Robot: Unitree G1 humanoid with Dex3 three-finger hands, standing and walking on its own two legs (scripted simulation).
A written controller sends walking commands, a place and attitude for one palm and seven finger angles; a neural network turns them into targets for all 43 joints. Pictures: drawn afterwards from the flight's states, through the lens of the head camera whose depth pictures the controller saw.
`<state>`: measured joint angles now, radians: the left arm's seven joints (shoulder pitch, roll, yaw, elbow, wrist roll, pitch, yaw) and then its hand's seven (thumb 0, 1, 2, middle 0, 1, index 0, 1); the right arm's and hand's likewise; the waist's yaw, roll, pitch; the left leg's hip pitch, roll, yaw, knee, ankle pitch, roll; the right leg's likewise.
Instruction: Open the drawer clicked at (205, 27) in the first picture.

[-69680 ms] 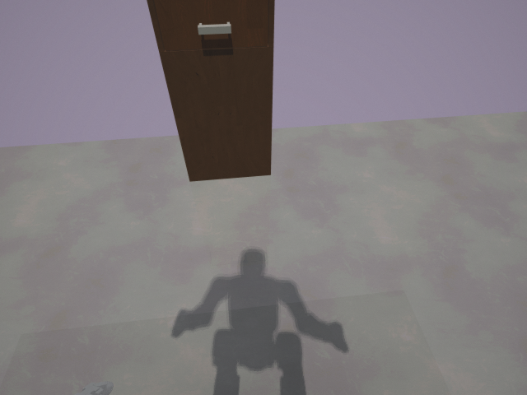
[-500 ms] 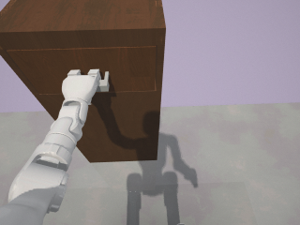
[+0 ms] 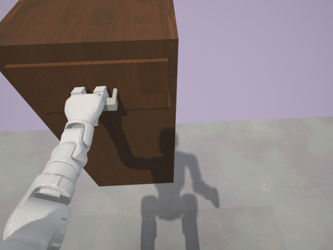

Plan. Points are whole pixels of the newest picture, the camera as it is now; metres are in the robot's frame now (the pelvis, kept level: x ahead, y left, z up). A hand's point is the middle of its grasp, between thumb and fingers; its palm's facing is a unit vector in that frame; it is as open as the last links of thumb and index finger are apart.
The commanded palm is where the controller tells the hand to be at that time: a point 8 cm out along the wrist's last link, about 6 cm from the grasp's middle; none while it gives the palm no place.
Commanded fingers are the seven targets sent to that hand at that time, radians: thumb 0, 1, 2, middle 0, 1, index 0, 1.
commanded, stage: pull the drawer open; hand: left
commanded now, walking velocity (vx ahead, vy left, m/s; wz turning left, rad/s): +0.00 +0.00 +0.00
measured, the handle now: (95, 98) +0.50 +0.20 +0.06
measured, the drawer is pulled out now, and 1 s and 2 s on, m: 0.01 0.14 0.25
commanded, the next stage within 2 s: none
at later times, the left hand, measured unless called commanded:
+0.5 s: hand (89, 141) +0.37 +0.20 +0.04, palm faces +0.01 -0.06 -1.00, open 5.9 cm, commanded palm +0.33 +0.20 +0.09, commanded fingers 0.00 0.90 0.90 -0.40 -1.35 -0.40 -1.35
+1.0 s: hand (84, 165) +0.31 +0.19 +0.04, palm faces +0.02 -0.07 -1.00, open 5.9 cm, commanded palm +0.27 +0.20 +0.09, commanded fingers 0.00 0.90 0.90 -0.40 -1.35 -0.40 -1.35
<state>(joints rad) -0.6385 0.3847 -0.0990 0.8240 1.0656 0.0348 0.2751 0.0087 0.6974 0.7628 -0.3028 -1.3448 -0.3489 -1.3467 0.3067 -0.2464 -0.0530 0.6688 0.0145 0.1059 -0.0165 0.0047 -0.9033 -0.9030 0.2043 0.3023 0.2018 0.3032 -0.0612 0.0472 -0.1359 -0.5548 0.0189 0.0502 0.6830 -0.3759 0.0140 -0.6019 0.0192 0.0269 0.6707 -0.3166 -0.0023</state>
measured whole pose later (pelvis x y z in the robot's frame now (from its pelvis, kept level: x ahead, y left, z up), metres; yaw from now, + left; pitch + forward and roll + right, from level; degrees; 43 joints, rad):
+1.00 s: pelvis +0.00 -0.01 +0.01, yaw +1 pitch +7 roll +1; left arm -0.07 0.34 -0.17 0.20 1.05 0.10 0.24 0.03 0.69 0.79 -0.26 -1.35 -0.38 -1.33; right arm 0.14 -0.23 -0.02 0.64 0.00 0.09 -0.01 0.01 -0.90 -0.90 0.20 0.30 0.20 0.30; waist 0.04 0.06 -0.10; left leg -0.38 0.01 0.04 0.62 -0.37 0.00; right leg -0.43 0.01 0.01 0.65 -0.33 -0.02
